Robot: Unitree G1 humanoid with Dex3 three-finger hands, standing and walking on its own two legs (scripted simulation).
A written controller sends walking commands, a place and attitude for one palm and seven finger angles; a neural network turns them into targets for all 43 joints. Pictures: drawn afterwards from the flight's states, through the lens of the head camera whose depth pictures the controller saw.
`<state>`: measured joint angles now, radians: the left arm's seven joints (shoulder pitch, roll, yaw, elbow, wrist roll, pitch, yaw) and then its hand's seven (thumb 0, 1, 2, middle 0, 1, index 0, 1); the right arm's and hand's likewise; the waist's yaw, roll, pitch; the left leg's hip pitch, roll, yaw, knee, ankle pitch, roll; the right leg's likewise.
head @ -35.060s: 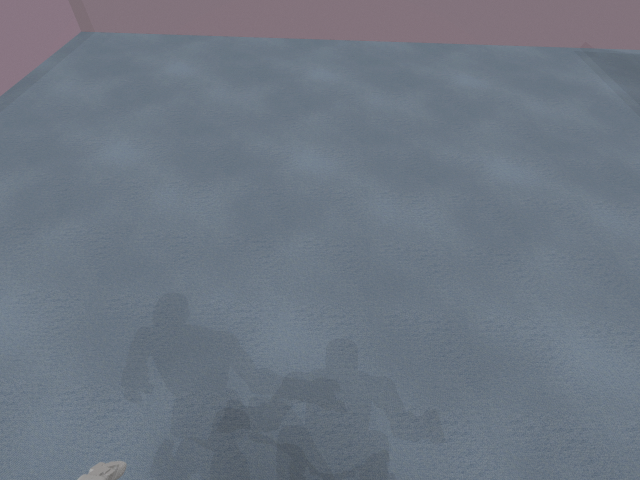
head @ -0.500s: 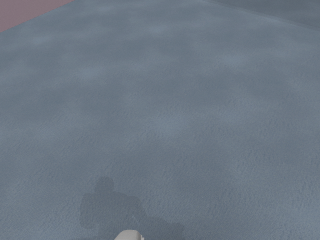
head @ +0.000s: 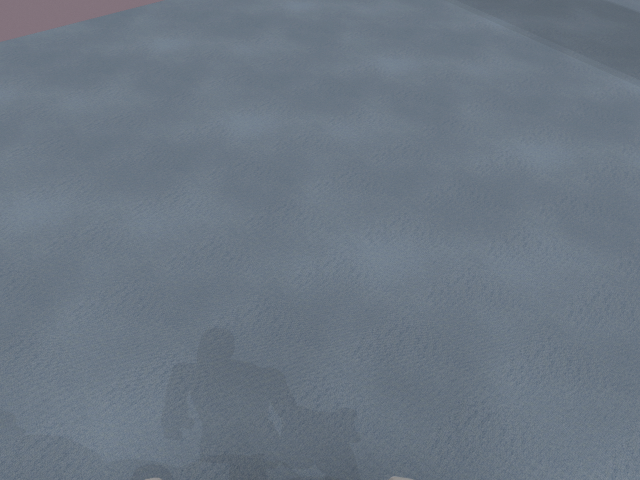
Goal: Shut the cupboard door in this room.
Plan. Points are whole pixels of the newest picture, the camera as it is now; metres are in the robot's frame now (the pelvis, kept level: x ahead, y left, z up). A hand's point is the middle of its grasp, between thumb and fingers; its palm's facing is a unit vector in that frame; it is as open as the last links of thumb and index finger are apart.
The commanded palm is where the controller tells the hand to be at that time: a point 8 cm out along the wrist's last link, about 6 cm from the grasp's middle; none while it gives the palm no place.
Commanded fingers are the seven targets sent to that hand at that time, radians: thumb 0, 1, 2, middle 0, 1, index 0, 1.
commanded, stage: turn or walk to find it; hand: left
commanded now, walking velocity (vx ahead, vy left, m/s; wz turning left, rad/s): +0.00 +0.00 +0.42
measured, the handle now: out of the picture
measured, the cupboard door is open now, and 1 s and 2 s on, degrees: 88 88 88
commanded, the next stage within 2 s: none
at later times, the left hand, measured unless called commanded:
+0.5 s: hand out of the picture -0.02 +0.21 -0.18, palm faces +0.28 -0.93 -0.24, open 7.4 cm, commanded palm none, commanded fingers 0.00 0.90 0.90 -0.20 -0.30 -0.20 -0.30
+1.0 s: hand out of the picture +0.02 +0.19 -0.15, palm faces +0.42 -0.86 -0.28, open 7.4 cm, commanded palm none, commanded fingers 0.00 0.90 0.90 -0.20 -0.30 -0.20 -0.30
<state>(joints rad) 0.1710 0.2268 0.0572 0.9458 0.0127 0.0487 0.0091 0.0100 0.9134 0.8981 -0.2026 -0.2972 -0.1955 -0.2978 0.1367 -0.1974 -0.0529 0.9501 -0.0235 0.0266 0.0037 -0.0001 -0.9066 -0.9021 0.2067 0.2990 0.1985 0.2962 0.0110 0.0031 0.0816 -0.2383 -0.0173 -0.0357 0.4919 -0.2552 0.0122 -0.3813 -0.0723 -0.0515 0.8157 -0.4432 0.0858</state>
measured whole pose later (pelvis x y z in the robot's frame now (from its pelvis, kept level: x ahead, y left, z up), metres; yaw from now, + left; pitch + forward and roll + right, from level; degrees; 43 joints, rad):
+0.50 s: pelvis -0.01 +0.00 -0.01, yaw +14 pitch +0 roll +0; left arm 0.24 0.22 0.06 0.95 0.02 0.02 0.02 0.01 0.91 0.90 -0.21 -0.30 -0.20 -0.30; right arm 0.16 -0.22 -0.06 0.98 -0.01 0.04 0.02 0.00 -0.91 -0.90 0.20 0.30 0.19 0.30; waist 0.02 -0.03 0.10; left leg -0.26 0.02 0.06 0.58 -0.30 -0.03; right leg -0.27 -0.16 -0.25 0.65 -0.35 0.03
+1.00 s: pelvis +0.00 -0.03 -0.01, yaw +26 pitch +0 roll +2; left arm 0.13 0.17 0.03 0.90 0.02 0.00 0.02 0.01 0.91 0.90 -0.20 -0.30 -0.20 -0.30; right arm 0.20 -0.23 -0.08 0.98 -0.02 0.06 0.00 0.00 -0.91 -0.90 0.21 0.30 0.20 0.30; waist -0.02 0.06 0.08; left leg -0.38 -0.05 -0.08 0.86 -0.46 -0.02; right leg -0.28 -0.05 -0.12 0.60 -0.31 -0.03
